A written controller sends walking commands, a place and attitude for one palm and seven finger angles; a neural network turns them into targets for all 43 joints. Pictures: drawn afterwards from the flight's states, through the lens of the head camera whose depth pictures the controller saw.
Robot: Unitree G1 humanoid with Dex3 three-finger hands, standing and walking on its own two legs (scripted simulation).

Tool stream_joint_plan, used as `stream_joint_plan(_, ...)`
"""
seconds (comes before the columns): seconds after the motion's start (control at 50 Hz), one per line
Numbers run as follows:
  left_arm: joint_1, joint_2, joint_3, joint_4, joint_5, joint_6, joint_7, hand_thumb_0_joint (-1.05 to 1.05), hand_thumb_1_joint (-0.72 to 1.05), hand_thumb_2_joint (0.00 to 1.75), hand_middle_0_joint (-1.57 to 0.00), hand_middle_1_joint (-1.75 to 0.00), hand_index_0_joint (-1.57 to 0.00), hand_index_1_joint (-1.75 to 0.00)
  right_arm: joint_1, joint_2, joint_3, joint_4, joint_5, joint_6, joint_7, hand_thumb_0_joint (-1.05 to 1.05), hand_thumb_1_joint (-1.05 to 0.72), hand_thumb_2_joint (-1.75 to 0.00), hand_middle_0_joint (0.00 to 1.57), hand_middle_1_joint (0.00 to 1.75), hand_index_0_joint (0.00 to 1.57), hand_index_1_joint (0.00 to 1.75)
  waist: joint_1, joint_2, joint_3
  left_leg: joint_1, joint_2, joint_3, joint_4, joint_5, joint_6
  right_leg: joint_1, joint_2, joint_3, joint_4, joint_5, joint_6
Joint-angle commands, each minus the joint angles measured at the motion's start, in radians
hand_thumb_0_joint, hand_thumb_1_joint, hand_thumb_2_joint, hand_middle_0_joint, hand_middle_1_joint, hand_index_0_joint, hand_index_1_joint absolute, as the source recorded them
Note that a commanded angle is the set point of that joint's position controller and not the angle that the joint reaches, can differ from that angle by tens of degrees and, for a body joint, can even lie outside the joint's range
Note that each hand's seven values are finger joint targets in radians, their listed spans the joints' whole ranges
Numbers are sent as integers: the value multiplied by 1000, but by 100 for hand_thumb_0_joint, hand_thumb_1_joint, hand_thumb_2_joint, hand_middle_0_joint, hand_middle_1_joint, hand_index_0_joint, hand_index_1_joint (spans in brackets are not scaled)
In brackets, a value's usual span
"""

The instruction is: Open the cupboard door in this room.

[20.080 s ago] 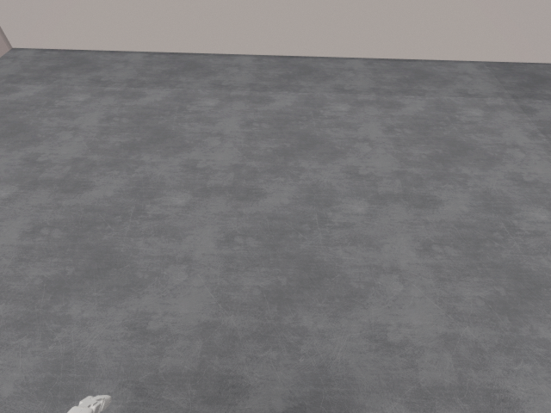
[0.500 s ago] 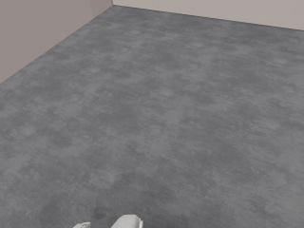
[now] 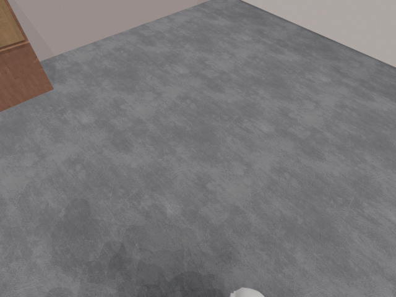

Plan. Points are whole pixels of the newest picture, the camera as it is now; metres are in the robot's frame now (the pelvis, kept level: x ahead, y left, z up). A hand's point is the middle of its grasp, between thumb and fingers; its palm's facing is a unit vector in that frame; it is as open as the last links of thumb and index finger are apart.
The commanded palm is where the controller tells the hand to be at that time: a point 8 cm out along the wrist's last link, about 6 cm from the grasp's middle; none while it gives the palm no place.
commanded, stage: turn or walk to find it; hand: left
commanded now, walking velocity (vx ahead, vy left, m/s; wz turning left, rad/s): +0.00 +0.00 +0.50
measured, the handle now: out of the picture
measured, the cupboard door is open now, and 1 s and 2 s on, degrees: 0 0 0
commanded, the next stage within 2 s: none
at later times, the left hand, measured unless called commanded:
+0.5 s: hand out of the picture +0.02 +0.15 -0.15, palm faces +0.27 -0.93 -0.25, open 7.4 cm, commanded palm none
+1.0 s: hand out of the picture -0.01 +0.24 -0.16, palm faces +0.49 -0.84 -0.22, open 7.4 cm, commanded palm none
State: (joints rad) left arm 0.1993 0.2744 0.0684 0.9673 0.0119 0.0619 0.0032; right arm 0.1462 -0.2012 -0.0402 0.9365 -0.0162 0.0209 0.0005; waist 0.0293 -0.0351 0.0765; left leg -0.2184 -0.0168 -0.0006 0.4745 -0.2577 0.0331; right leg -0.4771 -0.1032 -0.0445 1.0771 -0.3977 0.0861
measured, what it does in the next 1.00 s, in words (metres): steps on the spot, turning left: right foot, then left foot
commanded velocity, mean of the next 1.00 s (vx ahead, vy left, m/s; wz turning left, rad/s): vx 0.12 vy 0.00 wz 0.50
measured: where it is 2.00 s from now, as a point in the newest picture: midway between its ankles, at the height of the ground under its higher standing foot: (142, 262)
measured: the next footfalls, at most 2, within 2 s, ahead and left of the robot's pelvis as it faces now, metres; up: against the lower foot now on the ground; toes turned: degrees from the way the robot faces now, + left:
right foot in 0.24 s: +0.06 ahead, -0.14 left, +0.00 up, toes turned +4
left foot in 0.68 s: -0.04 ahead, +0.10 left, +0.00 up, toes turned +27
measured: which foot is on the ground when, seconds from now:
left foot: down 0.00-0.24, up 0.26-0.66, down 0.68-1.00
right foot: up 0.00-0.22, down 0.24-0.68, up 0.70-1.00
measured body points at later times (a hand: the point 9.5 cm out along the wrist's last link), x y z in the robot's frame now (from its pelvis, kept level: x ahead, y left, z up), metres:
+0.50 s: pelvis -0.01 -0.05 +0.00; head +0.04 -0.06 +0.45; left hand +0.01 +0.20 -0.13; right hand +0.11 -0.29 -0.16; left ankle -0.07 +0.10 -0.66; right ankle +0.02 -0.15 -0.74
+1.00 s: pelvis +0.02 +0.01 +0.00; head +0.03 +0.03 +0.45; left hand -0.04 +0.28 -0.14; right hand +0.17 -0.19 -0.14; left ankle -0.07 +0.08 -0.74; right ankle +0.11 -0.12 -0.68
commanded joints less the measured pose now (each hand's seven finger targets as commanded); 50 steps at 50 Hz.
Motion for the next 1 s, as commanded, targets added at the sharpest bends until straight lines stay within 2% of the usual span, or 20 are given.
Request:
stream_joint_plan(0.0,-49,61,9,-100,2,-29,7,0,90,90,-20,-30,-20,-30,67,-213,-60,-42,-3,-13,-13,0,-90,-90,20,30,20,30,-56,165,-94,147,251,-256,-134,437,136,-77,6,26,-53,-16,11)
stream_joint_plan(0.1,-64,43,1,-128,-6,-38,12,0,90,90,-20,-30,-20,-30,56,-219,-71,-53,-10,-1,-11,0,-90,-90,20,30,20,30,-59,191,-106,86,233,-326,-79,490,138,66,55,12,-298,-59,-2)
stream_joint_plan(0.16,29,51,4,-109,-8,-52,14,0,90,90,-20,-30,-20,-30,23,-212,-76,-63,-4,3,-9,0,-90,-90,20,30,20,30,-14,185,-144,2,179,-332,-1,455,94,255,79,-14,-563,115,-12)
stream_joint_plan(0.18,80,77,10,-101,-5,-62,17,0,90,90,-20,-30,-20,-30,19,-191,-75,-68,4,2,-6,0,-90,-90,20,30,20,30,10,129,-167,-70,134,-302,60,332,50,374,40,10,-701,222,-18)
stream_joint_plan(0.2,103,156,24,-99,10,-74,27,0,90,90,-20,-30,-20,-30,44,-130,-67,-76,12,0,2,0,-90,-90,20,30,20,30,17,-89,-183,-255,31,-196,218,59,-18,534,-163,200,-772,286,-77)
stream_joint_plan(0.22,109,208,30,-107,15,-74,28,0,90,90,-20,-30,-20,-30,30,-103,-62,-103,6,0,3,0,-90,-90,20,30,20,30,22,-238,-139,-370,-71,-72,427,-336,-64,497,-369,371,-774,444,-191)
stream_joint_plan(0.24,87,186,37,-116,5,-77,31,0,90,90,-20,-30,-20,-30,28,-143,-72,-92,-3,17,-1,0,-90,-90,20,30,20,30,19,-246,-125,-342,-20,-127,587,-346,-57,368,-381,367,-794,406,-235)
stream_joint_plan(0.28,-21,122,21,-143,3,-72,30,0,90,90,-20,-30,-20,-30,42,-138,-75,-52,-6,29,9,0,-90,-90,20,30,20,30,-34,-106,-45,-353,13,-111,751,-215,-64,284,-277,229,-784,310,-223)
stream_joint_plan(0.32,-65,85,10,-156,7,-74,30,0,90,90,-20,-30,-20,-30,78,-116,-69,-29,-7,36,20,0,-90,-90,20,30,20,30,-58,-113,-35,-333,31,-70,776,-129,-82,266,-217,91,-762,357,-190)
stream_joint_plan(0.42,26,106,19,-124,13,-75,31,0,90,90,-20,-30,-20,-30,24,-105,-55,-36,-3,37,21,0,-90,-90,20,30,20,30,-14,-126,-58,-320,50,-14,632,-156,-108,361,-238,27,-738,468,-206)
stream_joint_plan(0.54,82,157,36,-88,19,-63,24,0,90,90,-20,-30,-20,-30,-42,-89,-35,-56,8,17,18,0,-90,-90,20,30,20,30,25,-177,-103,-211,45,68,324,-214,-92,424,-270,-20,-658,608,-222)
stream_joint_plan(0.58,73,167,38,-81,17,-58,22,0,90,90,-20,-30,-20,-30,-13,-93,-33,-51,8,10,16,0,-90,-90,20,30,20,30,6,-181,-123,-142,34,98,201,-157,-84,414,-268,-48,-609,617,-198)
stream_joint_plan(0.62,52,156,39,-82,6,-49,19,0,90,90,-20,-30,-20,-30,54,-124,-41,-38,5,0,17,0,-90,-90,20,30,20,30,-41,-100,-146,45,45,97,-21,45,-66,301,-240,-111,-489,485,-124)
stream_joint_plan(0.64,64,114,35,-99,0,-41,15,0,90,90,-20,-30,-20,-30,94,-203,-60,-35,-1,-12,16,0,-90,-90,20,30,20,30,-64,100,-184,201,183,-102,-99,228,-6,128,-157,-154,-312,272,-60)
stream_joint_plan(0.66,36,42,12,-136,-3,-40,7,0,90,90,-20,-30,-20,-30,145,-299,-81,-31,-6,-12,11,0,-90,-90,20,30,20,30,-92,359,-171,279,409,-377,-126,503,118,-104,-39,-149,-123,-262,-1)
stream_joint_plan(0.68,-47,56,6,-151,7,-29,14,0,90,90,-20,-30,-20,-30,202,-304,-82,-1,-7,-10,3,0,-90,-90,20,30,20,30,-132,315,-180,233,433,-407,-155,341,170,-117,-33,-50,-11,-281,-10)
stream_joint_plan(0.7,-102,47,9,-150,5,-31,11,0,90,90,-20,-30,-20,-30,192,-288,-78,0,-9,-11,-7,0,-90,-90,20,30,20,30,-126,310,-146,196,397,-418,-173,172,171,-165,-29,-13,41,-231,-14)
stream_joint_plan(0.74,-93,55,15,-122,7,-44,-13,0,90,90,-20,-30,-20,-30,104,-226,-58,-25,-12,-21,-12,0,-90,-90,20,30,20,30,-82,221,-58,123,315,-344,-209,-14,145,-178,-33,8,71,-73,-17)
stream_joint_plan(0.8,-42,61,11,-89,11,-56,-30,0,90,90,-20,-30,-20,-30,96,-202,-47,-30,-5,-45,-9,0,-90,-90,20,30,20,30,-58,171,-65,131,254,-266,-230,-1,126,-144,-20,0,27,25,-10)
stream_joint_plan(0.98,-157,42,3,-150,7,-78,-37,0,90,90,-20,-30,-20,-30,181,-209,-62,-2,-7,-61,-4,0,-90,-90,20,30,20,30,-80,177,-11,127,244,-317,-235,37,159,-111,-10,-7,-255,50,15)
